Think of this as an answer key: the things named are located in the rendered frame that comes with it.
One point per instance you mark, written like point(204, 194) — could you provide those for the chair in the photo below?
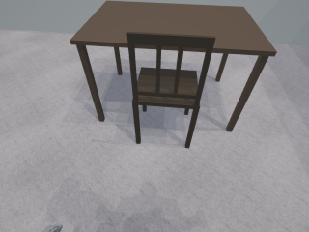
point(173, 88)

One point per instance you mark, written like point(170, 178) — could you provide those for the table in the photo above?
point(234, 29)

